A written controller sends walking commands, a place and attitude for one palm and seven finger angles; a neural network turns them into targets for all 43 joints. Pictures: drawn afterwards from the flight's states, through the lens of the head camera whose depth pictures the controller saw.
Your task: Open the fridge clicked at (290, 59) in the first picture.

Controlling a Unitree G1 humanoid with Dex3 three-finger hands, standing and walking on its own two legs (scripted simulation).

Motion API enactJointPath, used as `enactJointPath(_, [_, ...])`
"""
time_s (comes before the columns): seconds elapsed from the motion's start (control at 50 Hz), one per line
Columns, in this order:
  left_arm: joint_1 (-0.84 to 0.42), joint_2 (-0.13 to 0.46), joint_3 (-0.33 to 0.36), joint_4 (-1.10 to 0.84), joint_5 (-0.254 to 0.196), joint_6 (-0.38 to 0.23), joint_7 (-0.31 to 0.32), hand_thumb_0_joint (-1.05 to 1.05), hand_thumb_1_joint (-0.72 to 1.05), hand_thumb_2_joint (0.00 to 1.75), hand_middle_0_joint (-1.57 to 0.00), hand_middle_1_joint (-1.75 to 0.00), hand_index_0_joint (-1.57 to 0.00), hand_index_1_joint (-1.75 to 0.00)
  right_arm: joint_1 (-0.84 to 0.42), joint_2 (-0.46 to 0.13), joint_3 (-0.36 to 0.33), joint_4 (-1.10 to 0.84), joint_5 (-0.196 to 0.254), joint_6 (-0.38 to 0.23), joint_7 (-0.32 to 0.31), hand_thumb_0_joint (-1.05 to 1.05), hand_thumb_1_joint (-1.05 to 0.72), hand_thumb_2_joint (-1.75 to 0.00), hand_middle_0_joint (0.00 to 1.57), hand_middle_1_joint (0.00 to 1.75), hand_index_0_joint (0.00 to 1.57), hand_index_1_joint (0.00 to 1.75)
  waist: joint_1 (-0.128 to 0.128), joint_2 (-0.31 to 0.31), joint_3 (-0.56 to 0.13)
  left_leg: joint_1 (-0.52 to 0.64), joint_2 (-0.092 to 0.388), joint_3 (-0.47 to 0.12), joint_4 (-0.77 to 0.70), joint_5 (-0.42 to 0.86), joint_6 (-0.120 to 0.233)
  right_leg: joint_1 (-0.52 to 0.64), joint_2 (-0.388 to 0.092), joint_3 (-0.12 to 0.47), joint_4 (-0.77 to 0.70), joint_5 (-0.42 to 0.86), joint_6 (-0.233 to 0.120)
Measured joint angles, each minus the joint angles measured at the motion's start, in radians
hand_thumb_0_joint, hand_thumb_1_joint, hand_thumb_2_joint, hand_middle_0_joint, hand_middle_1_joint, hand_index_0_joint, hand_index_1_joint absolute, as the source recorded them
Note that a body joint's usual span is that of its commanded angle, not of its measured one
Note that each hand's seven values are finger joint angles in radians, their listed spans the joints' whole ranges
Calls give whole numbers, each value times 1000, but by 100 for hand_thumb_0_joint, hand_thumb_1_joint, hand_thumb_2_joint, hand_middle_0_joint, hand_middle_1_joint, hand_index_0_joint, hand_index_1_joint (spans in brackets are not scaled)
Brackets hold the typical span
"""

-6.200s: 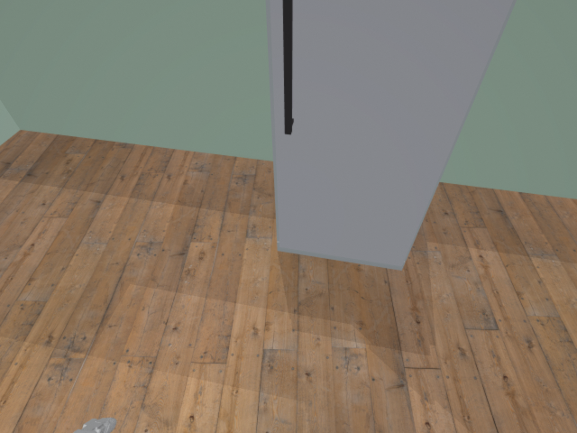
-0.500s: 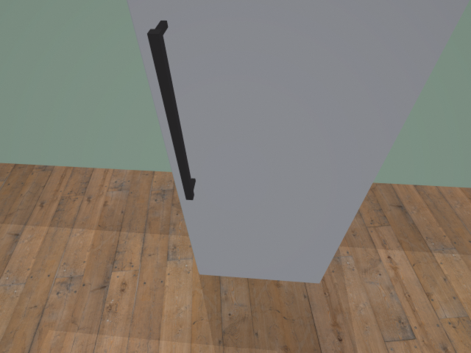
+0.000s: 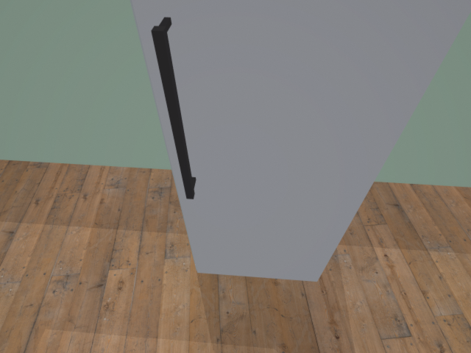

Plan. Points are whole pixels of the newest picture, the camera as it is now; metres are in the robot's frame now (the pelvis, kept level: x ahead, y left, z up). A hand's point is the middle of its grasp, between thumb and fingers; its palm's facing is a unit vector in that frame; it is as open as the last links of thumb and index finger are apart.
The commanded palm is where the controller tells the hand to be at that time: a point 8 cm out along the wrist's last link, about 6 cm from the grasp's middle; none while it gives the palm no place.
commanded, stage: raise the hand to about handle height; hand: left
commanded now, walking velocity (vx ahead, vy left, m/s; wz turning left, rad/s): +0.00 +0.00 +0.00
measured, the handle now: (181, 128) +0.50 +0.14 +0.11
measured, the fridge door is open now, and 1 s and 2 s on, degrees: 0 0 0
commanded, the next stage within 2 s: none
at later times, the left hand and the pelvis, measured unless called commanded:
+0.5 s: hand out of the picture +0.13 +0.21 -0.04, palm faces +0.11 -0.99 -0.05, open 9.0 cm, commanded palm +0.12 +0.26 -0.01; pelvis -0.04 +0.01 -0.09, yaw +4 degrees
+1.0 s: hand (79, 297) +0.19 +0.25 +0.03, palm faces +0.06 -0.99 -0.09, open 12.0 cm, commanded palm +0.16 +0.31 +0.06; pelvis -0.03 +0.03 -0.05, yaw +4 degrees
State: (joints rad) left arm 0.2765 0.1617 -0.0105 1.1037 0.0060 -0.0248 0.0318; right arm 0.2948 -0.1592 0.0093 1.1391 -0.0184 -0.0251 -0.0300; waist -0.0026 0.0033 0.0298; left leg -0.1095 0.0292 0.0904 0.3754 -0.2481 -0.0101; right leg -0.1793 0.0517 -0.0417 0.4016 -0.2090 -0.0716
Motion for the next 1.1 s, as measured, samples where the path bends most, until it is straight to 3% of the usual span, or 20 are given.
enactJointPath(0.02, [-1, 3, -5, -9, 4, -1, 0, 0, 91, 90, -20, -29, -20, -30, -1, -2, 0, -14, -2, 7, 4, 0, -91, -90, 20, 30, 19, 30, -7, 2, 7, -5, -1, -5, 9, -2, 1, 0, -2, -5, 3, -1, 2])
enactJointPath(0.04, [38, 7, 12, -145, -36, 50, -4, 1, 92, 90, -20, -30, -20, -30, 13, -8, 7, -60, 11, -1, 1, 1, -91, -90, 20, 30, 20, 30, -10, 2, 11, -16, -3, -8, 21, -5, 4, -11, -5, -8, 15, -5, 4])
enactJointPath(0.06, [90, 14, 25, -320, -75, 64, 0, 1, 92, 90, -20, -30, -21, -30, 35, -16, 13, -111, 21, -38, -10, 1, -90, -90, 20, 30, 20, 30, -3, 3, 7, -25, -8, -4, 28, -8, 7, -26, -10, -4, 34, -12, 6])
enactJointPath(0.08, [128, 19, 27, -465, -105, 46, 15, 2, 92, 90, -20, -30, -21, -30, 49, -26, 17, -151, 30, -85, -22, 1, -90, -90, 20, 30, 20, 30, -2, 5, 1, -36, -13, -3, 38, -11, 9, -42, -16, -4, 55, -21, 8])
enactJointPath(0.12, [146, 22, 30, -686, -154, -4, 34, 2, 91, 89, -20, -31, -21, -31, 48, -50, 14, -231, 43, -168, -31, 1, -90, -90, 20, 30, 20, 30, -24, 14, 0, -76, -27, -20, 83, -23, 17, -76, -35, -20, 105, -44, 14])
enactJointPath(0.2, [79, 9, 66, -909, -203, -192, -33, 2, 86, 87, -20, -34, -20, -34, -8, -86, -25, -365, 23, -282, -8, 1, -90, -90, 20, 30, 20, 30, -36, 5, -67, -250, -42, -27, 243, -77, 24, -246, -60, -29, 266, -103, 20])
enactJointPath(0.28, [57, -12, 90, -984, -237, -442, -220, 1, 78, 84, -20, -39, -21, -39, -96, -113, -63, -485, 8, -315, 40, 1, -90, -90, 20, 30, 20, 30, -28, -31, -133, -446, -38, -10, 467, -173, 25, -448, -69, -14, 486, -188, 18])
enactJointPath(0.32, [78, -3, 93, -1012, -231, -487, -299, 0, 74, 82, -20, -41, -21, -42, -134, -127, -78, -545, 8, -304, 55, 1, -90, -90, 20, 30, 20, 30, -15, -44, -150, -529, -35, -4, 577, -222, 31, -533, -71, -8, 593, -231, 17])
enactJointPath(0.38, [145, 19, 93, -1058, -243, -414, -339, 0, 66, 79, -21, -46, -22, -46, -168, -139, -86, -620, 20, -269, 48, 1, -90, -90, 20, 30, 19, 30, 11, -44, -152, -599, -32, -11, 688, -258, 30, -596, -72, -15, 696, -280, 15])
enactJointPath(0.44, [208, 41, 101, -1111, -248, -333, -298, 1, 59, 77, -22, -50, -23, -50, -169, -132, -71, -665, 26, -251, 22, 1, -90, -90, 20, 30, 19, 30, 34, -32, -143, -636, -30, -36, 751, -299, 33, -614, -74, -39, 732, -299, 14])
enactJointPath(0.5, [232, 67, 116, -1189, -247, -327, -258, 1, 52, 74, -23, -54, -23, -55, -155, -114, -38, -662, 24, -253, 3, 1, -90, -90, 20, 30, 19, 30, 54, -10, -126, -648, -26, -69, 775, -304, 32, -601, -71, -72, 727, -299, 12])
enactJointPath(0.56, [190, 85, 126, -1235, -256, -345, -269, 1, 45, 71, -23, -59, -24, -59, -141, -89, 6, -621, 25, -260, -10, 1, -90, -90, 20, 30, 20, 30, 64, 10, -112, -651, -24, -93, 773, -294, 30, -586, -69, -96, 702, -285, 13])
enactJointPath(0.62, [113, 105, 138, -1235, -263, -304, -307, 1, 38, 68, -23, -63, -24, -64, -124, -60, 46, -581, 34, -253, -22, 1, -90, -90, 20, 30, 20, 30, 58, 22, -94, -637, -24, -100, 745, -274, 29, -566, -67, -103, 665, -262, 13])
enactJointPath(0.74, [56, 143, 186, -1193, -295, -160, -322, 1, 24, 62, -24, -72, -25, -73, -53, -35, 78, -547, 41, -247, -43, 2, -90, -90, 21, 30, 20, 30, 15, 30, -81, -558, -25, -77, 630, -225, 34, -499, -62, -79, 561, -212, 23])
enactJointPath(0.88, [65, 150, 243, -1184, -320, -184, -301, 0, 8, 55, -26, -83, -26, -83, 0, -94, 40, -518, 46, -283, -53, 2, -90, -90, 21, 30, 20, 30, -5, 21, -76, -474, -27, -60, 546, -204, 39, -425, -58, -60, 485, -189, 31])
enactJointPath(1.0, [49, 163, 254, -1177, -319, -174, -315, 0, -6, 49, -26, -92, -27, -92, -18, -139, 7, -508, 57, -297, -65, 2, -90, -90, 20, 30, 20, 30, 0, 13, -64, -412, -29, -59, 502, -199, 41, -363, -58, -57, 442, -185, 35])
enactJointPath(1.1, [10, 181, 277, -1161, -325, -145, -331, 0, -18, 44, -27, -99, -28, -100, -51, -138, 6, -510, 59, -300, -73, 2, -90, -90, 20, 30, 20, 30, 15, 7, -57, -351, -31, -62, 452, -187, 40, -301, -56, -59, 393, -174, 36])
